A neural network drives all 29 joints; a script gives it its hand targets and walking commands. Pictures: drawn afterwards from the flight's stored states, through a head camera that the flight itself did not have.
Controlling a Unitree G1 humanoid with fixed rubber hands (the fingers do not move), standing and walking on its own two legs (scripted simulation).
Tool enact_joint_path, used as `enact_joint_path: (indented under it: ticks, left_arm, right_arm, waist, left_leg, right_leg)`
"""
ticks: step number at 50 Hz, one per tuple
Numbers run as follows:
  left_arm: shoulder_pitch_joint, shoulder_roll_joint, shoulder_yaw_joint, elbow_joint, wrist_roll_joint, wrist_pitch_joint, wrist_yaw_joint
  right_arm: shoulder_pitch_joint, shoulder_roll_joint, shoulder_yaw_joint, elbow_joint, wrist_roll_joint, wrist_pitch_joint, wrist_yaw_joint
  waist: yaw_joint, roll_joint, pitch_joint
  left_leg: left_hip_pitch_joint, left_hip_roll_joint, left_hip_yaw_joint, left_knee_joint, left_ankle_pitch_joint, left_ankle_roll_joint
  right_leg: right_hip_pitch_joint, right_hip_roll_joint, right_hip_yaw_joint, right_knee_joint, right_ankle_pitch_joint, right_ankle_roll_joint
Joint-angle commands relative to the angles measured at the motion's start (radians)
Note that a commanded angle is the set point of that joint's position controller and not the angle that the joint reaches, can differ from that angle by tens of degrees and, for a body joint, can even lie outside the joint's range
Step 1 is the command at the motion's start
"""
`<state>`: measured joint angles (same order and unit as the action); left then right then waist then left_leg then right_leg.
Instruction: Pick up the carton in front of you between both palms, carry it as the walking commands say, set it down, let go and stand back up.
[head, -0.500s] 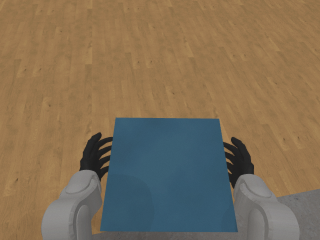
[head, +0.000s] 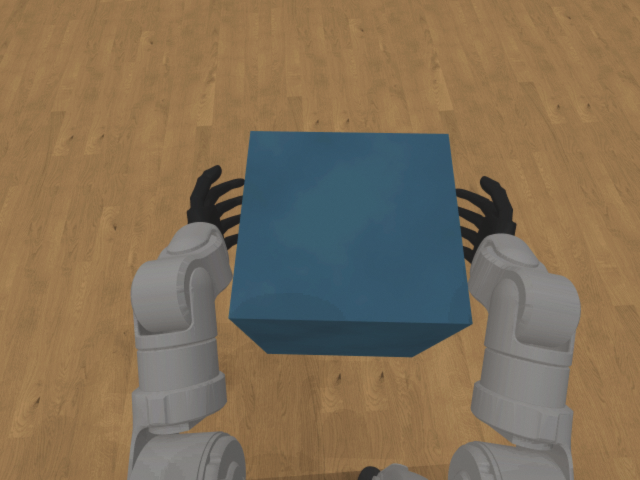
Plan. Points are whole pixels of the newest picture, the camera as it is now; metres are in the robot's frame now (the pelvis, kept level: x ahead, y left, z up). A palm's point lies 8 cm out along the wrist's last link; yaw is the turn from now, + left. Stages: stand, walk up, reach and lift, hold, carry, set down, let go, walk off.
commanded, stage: carry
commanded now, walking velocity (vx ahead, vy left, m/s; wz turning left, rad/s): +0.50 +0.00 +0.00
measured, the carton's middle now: (343, 261) +0.37 +0.01 +0.05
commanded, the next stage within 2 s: none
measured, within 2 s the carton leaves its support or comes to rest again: neither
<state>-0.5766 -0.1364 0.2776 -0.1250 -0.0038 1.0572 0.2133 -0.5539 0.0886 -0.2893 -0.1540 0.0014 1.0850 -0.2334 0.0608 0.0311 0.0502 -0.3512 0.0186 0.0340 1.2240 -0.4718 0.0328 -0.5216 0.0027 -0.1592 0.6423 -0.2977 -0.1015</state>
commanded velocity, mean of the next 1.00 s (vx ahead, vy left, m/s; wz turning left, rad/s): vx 0.50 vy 0.00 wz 0.00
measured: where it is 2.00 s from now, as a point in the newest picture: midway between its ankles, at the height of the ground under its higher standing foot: (367, 160)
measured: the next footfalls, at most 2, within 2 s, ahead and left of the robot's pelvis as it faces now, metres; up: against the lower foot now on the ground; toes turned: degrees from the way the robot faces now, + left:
left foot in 0.32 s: +0.41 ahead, +0.10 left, +0.04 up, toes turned +4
right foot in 0.70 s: +0.65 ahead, -0.12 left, +0.07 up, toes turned -7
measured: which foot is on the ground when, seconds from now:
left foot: up 0.00-0.30, down 0.32-0.70, up 0.72-1.00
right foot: down 0.00-0.34, up 0.36-0.68, down 0.70-1.00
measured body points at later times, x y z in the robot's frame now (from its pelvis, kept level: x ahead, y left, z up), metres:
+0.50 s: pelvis +0.34 +0.02 +0.05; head +0.41 +0.01 +0.50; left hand +0.72 +0.14 +0.16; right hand +0.67 -0.17 +0.16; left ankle +0.36 +0.10 -0.68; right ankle +0.28 -0.09 -0.56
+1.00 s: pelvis +0.64 -0.04 +0.09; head +0.69 -0.04 +0.54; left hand +1.00 +0.13 +0.22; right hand +1.01 -0.19 +0.21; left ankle +0.71 +0.08 -0.56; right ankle +0.61 -0.11 -0.65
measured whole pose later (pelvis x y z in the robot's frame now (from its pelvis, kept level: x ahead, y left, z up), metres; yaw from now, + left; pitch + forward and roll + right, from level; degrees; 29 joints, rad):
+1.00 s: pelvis +0.64 -0.04 +0.09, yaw -1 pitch +6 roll +0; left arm -0.56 -0.14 0.27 -0.18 -0.02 1.09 0.21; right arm -0.53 0.14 -0.33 -0.21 -0.05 1.08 -0.22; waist 0.08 0.01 -0.01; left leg -0.77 0.04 0.05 1.13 -0.36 0.05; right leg -0.27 0.02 -0.11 0.47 -0.43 -0.04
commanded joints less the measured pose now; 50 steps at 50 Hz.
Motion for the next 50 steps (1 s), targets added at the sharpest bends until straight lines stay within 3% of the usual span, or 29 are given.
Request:
enact_joint_path:
  ticks: [1,3,8,12,13,14,15,16,17,18,19,20,21,23,27,29,32,33,34,35,36,37,38,40,41,42,44,47,50]
  left_arm:
    - [-0.537,-0.682,-0.609,-0.16,-0.207,-0.023,-0.013]
    - [-0.547,-0.701,-0.642,-0.223,-0.228,-0.041,-0.025]
    - [-0.476,-0.644,-0.693,-0.339,-0.25,-0.056,-0.04]
    - [-0.419,-0.585,-0.696,-0.322,-0.253,-0.027,-0.04]
    - [-0.401,-0.569,-0.688,-0.302,-0.243,-0.018,-0.039]
    - [-0.385,-0.557,-0.677,-0.28,-0.229,-0.009,-0.037]
    - [-0.377,-0.546,-0.666,-0.263,-0.214,0.001,-0.033]
    - [-0.387,-0.536,-0.655,-0.254,-0.193,0.008,-0.029]
    - [-0.348,-0.554,-0.64,-0.238,-0.179,0.02,-0.028]
    - [-0.389,-0.543,-0.618,-0.251,-0.165,0.025,-0.023]
    - [-0.401,-0.572,-0.593,-0.234,-0.149,0.026,-0.017]
    - [-0.412,-0.587,-0.561,-0.222,-0.132,0.026,-0.012]
    - [-0.409,-0.602,-0.542,-0.207,-0.117,0.023,-0.012]
    - [-0.419,-0.609,-0.529,-0.187,-0.095,0.01,-0.015]
    - [-0.434,-0.595,-0.54,-0.17,-0.072,0.004,-0.007]
    - [-0.432,-0.572,-0.545,-0.165,-0.076,0.016,-0.002]
    - [-0.431,-0.552,-0.55,-0.136,-0.086,0.048,-0.003]
    - [-0.432,-0.552,-0.549,-0.118,-0.092,0.058,-0.005]
    - [-0.432,-0.557,-0.549,-0.093,-0.097,0.065,-0.007]
    - [-0.431,-0.558,-0.542,-0.062,-0.104,0.069,-0.007]
    - [-0.407,-0.559,-0.535,-0.039,-0.107,0.073,-0.008]
    - [-0.462,-0.557,-0.547,-0.033,-0.119,0.071,-0.005]
    - [-0.493,-0.604,-0.57,-0.04,-0.141,0.073,-0.01]
    - [-0.59,-0.686,-0.619,-0.098,-0.199,0.062,-0.028]
    - [-0.626,-0.723,-0.642,-0.125,-0.216,0.053,-0.034]
    - [-0.669,-0.755,-0.661,-0.136,-0.237,0.043,-0.042]
    - [-0.691,-0.775,-0.685,-0.157,-0.268,0.023,-0.053]
    - [-0.629,-0.727,-0.67,-0.155,-0.256,0.012,-0.045]
    - [-0.536,-0.662,-0.631,-0.129,-0.214,0.021,-0.026]
  right_arm:
    - [-0.578,0.705,0.567,-0.124,0.145,-0.049,0.002]
    - [-0.542,0.707,0.561,-0.145,0.121,-0.068,0.003]
    - [-0.475,0.657,0.594,-0.234,0.116,-0.091,0.008]
    - [-0.445,0.608,0.622,-0.245,0.135,-0.062,0.008]
    - [-0.432,0.6,0.62,-0.234,0.132,-0.052,0.009]
    - [-0.416,0.596,0.618,-0.214,0.128,-0.041,0.01]
    - [-0.391,0.599,0.615,-0.186,0.125,-0.032,0.012]
    - [-0.369,0.597,0.609,-0.168,0.123,-0.024,0.015]
    - [-0.386,0.584,0.61,-0.161,0.125,-0.02,0.013]
    - [-0.376,0.626,0.627,-0.148,0.143,-0.011,0.02]
    - [-0.428,0.654,0.657,-0.186,0.172,-0.006,0.03]
    - [-0.479,0.697,0.693,-0.207,0.206,-0.007,0.039]
    - [-0.524,0.722,0.721,-0.237,0.231,-0.012,0.047]
    - [-0.587,0.757,0.757,-0.254,0.278,-0.025,0.062]
    - [-0.597,0.733,0.752,-0.242,0.304,-0.028,0.074]
    - [-0.559,0.7,0.72,-0.198,0.282,-0.014,0.066]
    - [-0.488,0.655,0.649,-0.119,0.215,0.015,0.048]
    - [-0.476,0.642,0.627,-0.099,0.191,0.024,0.04]
    - [-0.468,0.628,0.606,-0.084,0.169,0.032,0.033]
    - [-0.457,0.613,0.587,-0.072,0.144,0.039,0.026]
    - [-0.484,0.591,0.559,-0.069,0.116,0.046,0.016]
    - [-0.464,0.604,0.532,-0.052,0.099,0.053,0.011]
    - [-0.51,0.61,0.514,-0.05,0.081,0.052,0.006]
    - [-0.541,0.668,0.49,-0.036,0.075,0.041,0.012]
    - [-0.544,0.695,0.484,-0.031,0.071,0.032,0.018]
    - [-0.567,0.714,0.49,-0.039,0.069,0.019,0.024]
    - [-0.566,0.721,0.505,-0.049,0.062,0.002,0.027]
    - [-0.557,0.693,0.538,-0.072,0.074,-0.013,0.019]
    - [-0.532,0.655,0.561,-0.086,0.097,-0.007,0.014]
  waist:
    - [0.027,-0.125,-0.57]
    - [0.015,-0.107,-0.585]
    - [0.032,-0.121,-0.536]
    - [0.016,-0.166,-0.453]
    - [-0.002,-0.19,-0.447]
    - [-0.039,-0.21,-0.463]
    - [-0.116,-0.191,-0.522]
    - [-0.188,-0.119,-0.603]
    - [-0.181,0.22,-0.746]
    - [-0.176,0.288,-0.717]
    - [-0.172,0.188,-0.644]
    - [-0.183,0.043,-0.585]
    - [-0.171,-0.023,-0.537]
    - [-0.143,-0.017,-0.531]
    - [-0.134,0.065,-0.49]
    - [-0.123,0.093,-0.452]
    - [-0.098,0.156,-0.412]
    - [-0.069,0.161,-0.419]
    - [-0.021,0.126,-0.445]
    - [0.016,0.057,-0.511]
    - [0.069,-0.061,-0.551]
    - [0.017,-0.364,-0.598]
    - [0.012,-0.279,-0.548]
    - [0.024,-0.056,-0.504]
    - [0.016,-0.015,-0.5]
    - [0.004,-0.031,-0.512]
    - [-0.008,-0.09,-0.513]
    - [0.002,-0.112,-0.492]
    - [0.005,-0.13,-0.454]
  left_leg:
    - [-0.46,0.02,-0.063,0.227,0.051,0.033]
    - [-0.455,0.032,-0.055,0.149,0.095,0.029]
    - [-0.571,0.026,0.018,-0.03,0.081,0.014]
    - [-0.364,-0.011,0.121,-0.404,0.201,0.022]
    - [-0.249,-0.047,0.172,-0.489,0.19,0.035]
    - [-0.11,-0.103,0.231,-0.539,0.175,0.044]
    - [0.113,-0.132,0.256,-0.636,0.26,0.064]
    - [0.387,-0.069,0.139,-0.658,0.267,0.082]
    - [0.664,0.263,-0.481,-0.73,0.241,0.271]
    - [0.731,0.304,-0.711,-0.842,0.433,0.337]
    - [0.717,0.303,-0.624,-0.787,0.58,0.331]
    - [0.671,0.291,-0.527,-0.732,0.672,0.298]
    - [0.613,0.274,-0.466,-0.74,0.687,0.257]
    - [0.549,0.252,-0.377,-0.785,0.567,0.202]
    - [0.503,0.236,-0.244,-0.844,0.547,0.207]
    - [0.405,0.201,-0.142,-0.885,0.519,0.188]
    - [0.312,0.171,-0.034,-0.887,0.566,0.141]
    - [0.296,0.176,-0.013,-0.826,0.657,0.125]
    - [0.259,0.16,0.048,-0.696,0.764,0.095]
    - [0.178,0.115,0.105,-0.501,0.801,0.054]
    - [0.018,0.069,0.117,-0.24,0.558,0.012]
    - [-0.288,-0.081,0.052,-0.013,0.015,-0.021]
    - [-0.417,-0.06,-0.057,0.176,-0.052,0.001]
    - [-0.477,-0.009,-0.072,0.265,0.024,0.029]
    - [-0.47,0.015,-0.078,0.216,0.064,0.037]
    - [-0.451,0.028,-0.079,0.17,0.097,0.045]
    - [-0.462,0.024,-0.053,0.124,0.108,0.043]
    - [-0.537,0.036,-0.018,0.0,0.113,0.023]
    - [-0.459,0.041,0.025,-0.247,0.124,0.009]
  right_leg:
    - [0.802,-0.308,0.502,-0.179,0.49,-0.15]
    - [0.784,-0.281,0.431,-0.203,0.406,-0.116]
    - [0.808,-0.26,0.329,-0.203,0.528,-0.137]
    - [0.676,-0.182,0.17,-0.232,0.647,-0.095]
    - [0.624,-0.165,0.119,-0.206,0.751,-0.073]
    - [0.586,-0.163,0.083,-0.121,0.937,-0.054]
    - [0.524,-0.153,0.014,0.055,1.009,-0.013]
    - [0.366,-0.121,0.024,0.247,0.762,0.023]
    - [0.047,-0.003,0.066,0.572,0.215,0.087]
    - [-0.15,0.103,0.154,0.787,-0.214,0.08]
    - [-0.273,0.056,0.218,0.896,-0.215,0.056]
    - [-0.334,0.019,0.217,0.893,-0.195,0.047]
    - [-0.355,-0.005,0.213,0.832,-0.178,0.042]
    - [-0.308,-0.029,0.206,0.707,-0.11,0.036]
    - [-0.313,-0.043,0.142,0.496,-0.075,0.058]
    - [-0.207,-0.05,0.115,0.284,-0.02,0.069]
    - [-0.012,0.007,-0.013,0.071,0.021,0.064]
    - [0.069,0.034,-0.048,0.041,0.023,0.056]
    - [0.209,0.075,-0.095,-0.037,0.06,0.043]
    - [0.432,0.091,-0.073,-0.069,0.043,0.019]
    - [0.59,-0.079,0.211,-0.136,-0.141,-0.004]
    - [0.75,-0.321,0.791,-0.304,-0.145,-0.17]
    - [0.742,-0.354,0.89,-0.335,-0.067,-0.203]
    - [0.659,-0.314,0.666,-0.215,0.259,-0.188]
    - [0.618,-0.294,0.597,-0.216,0.276,-0.157]
    - [0.604,-0.28,0.544,-0.232,0.21,-0.131]
    - [0.6,-0.277,0.484,-0.255,0.161,-0.129]
    - [0.643,-0.274,0.412,-0.275,0.2,-0.153]
    - [0.607,-0.243,0.294,-0.297,0.266,-0.132]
